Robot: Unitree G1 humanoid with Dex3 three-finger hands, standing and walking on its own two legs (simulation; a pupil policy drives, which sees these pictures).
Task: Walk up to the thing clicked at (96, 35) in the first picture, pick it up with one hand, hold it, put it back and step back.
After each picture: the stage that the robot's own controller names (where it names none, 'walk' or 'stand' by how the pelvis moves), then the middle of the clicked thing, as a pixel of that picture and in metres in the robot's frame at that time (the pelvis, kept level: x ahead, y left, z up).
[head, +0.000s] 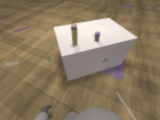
stand; (97, 36) +1.01 -0.05 -0.10
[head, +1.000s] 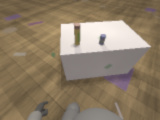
rise first; (102, 39) +0.91 -0.08 -0.07
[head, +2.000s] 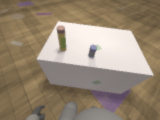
rise first; (92, 51) +0.63 +0.02 -0.06
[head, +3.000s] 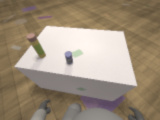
stand; (69, 57) +0.51 +0.23 -0.07
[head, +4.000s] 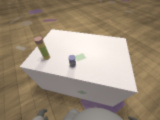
stand; (72, 61) +0.52 +0.20 -0.10
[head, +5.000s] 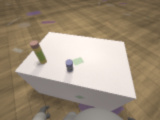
stand; (69, 65) +0.47 +0.21 -0.10
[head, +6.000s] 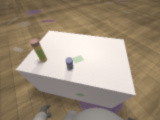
stand; (69, 63) +0.49 +0.21 -0.10
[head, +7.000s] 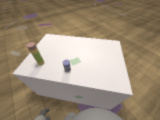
stand; (66, 66) +0.48 +0.24 -0.10
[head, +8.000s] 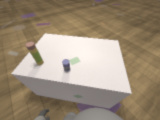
stand; (66, 65) +0.48 +0.24 -0.10
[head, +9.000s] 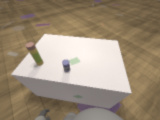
rise first; (66, 65) +0.48 +0.24 -0.10
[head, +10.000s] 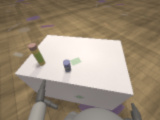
rise first; (67, 65) +0.48 +0.26 -0.10
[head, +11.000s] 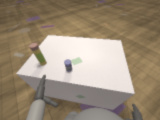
go down; (68, 65) +0.48 +0.25 -0.10
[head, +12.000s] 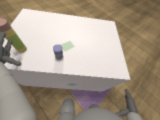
go down; (58, 52) +0.49 +0.23 -0.04
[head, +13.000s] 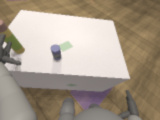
approach; (56, 52) +0.49 +0.24 -0.03
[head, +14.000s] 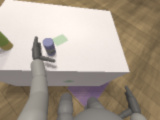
close in; (49, 47) +0.50 +0.25 +0.01
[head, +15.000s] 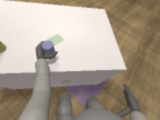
lift; (49, 50) +0.48 +0.22 +0.01
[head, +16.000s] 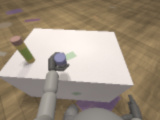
lift; (61, 62) +0.37 +0.19 +0.10
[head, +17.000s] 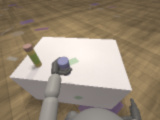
hold; (64, 66) +0.33 +0.18 +0.12
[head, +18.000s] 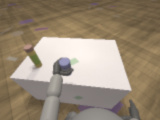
hold; (66, 67) +0.33 +0.17 +0.11
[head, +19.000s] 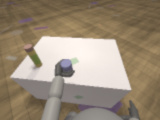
crouch; (67, 68) +0.33 +0.16 +0.09
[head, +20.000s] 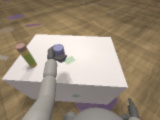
crouch; (60, 53) +0.43 +0.21 +0.12
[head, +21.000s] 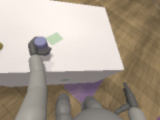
lower; (43, 46) +0.49 +0.26 +0.00
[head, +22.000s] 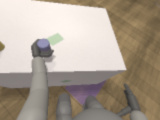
lower; (45, 48) +0.48 +0.25 +0.01
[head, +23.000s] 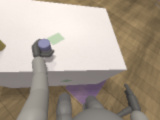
lower; (46, 48) +0.48 +0.24 +0.01
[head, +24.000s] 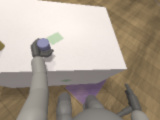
lower; (45, 48) +0.49 +0.25 +0.01
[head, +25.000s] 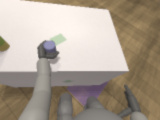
loosen; (51, 50) +0.47 +0.22 +0.01
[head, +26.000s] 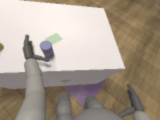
withdraw; (47, 50) +0.47 +0.23 +0.01
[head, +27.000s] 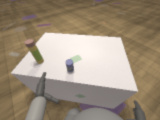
sink last; (69, 66) +0.45 +0.21 -0.05
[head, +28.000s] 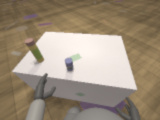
stand; (69, 64) +0.46 +0.22 -0.05
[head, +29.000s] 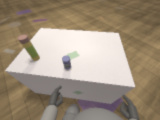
stand; (66, 62) +0.46 +0.22 -0.04
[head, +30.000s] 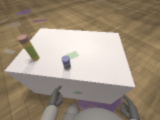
stand; (66, 62) +0.46 +0.22 -0.04
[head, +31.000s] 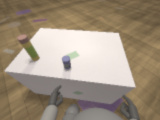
stand; (66, 62) +0.46 +0.22 -0.04
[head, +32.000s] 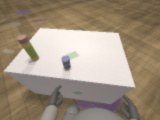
stand; (66, 62) +0.46 +0.22 -0.04
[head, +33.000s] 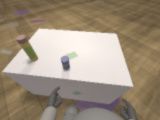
stand; (65, 63) +0.46 +0.22 -0.04
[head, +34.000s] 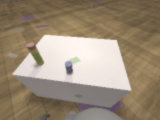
stand; (69, 67) +0.47 +0.21 -0.10
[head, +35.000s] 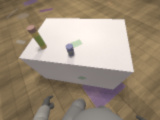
walk; (70, 50) +0.57 +0.23 -0.08
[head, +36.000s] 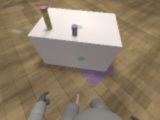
walk; (74, 30) +0.89 +0.21 -0.08
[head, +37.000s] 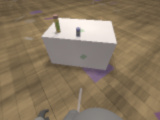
stand; (78, 31) +1.11 +0.25 -0.09
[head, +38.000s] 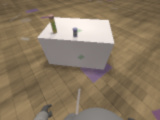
stand; (75, 32) +1.08 +0.26 -0.10
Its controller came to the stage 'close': yes
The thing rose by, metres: 0.23
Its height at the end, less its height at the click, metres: +0.00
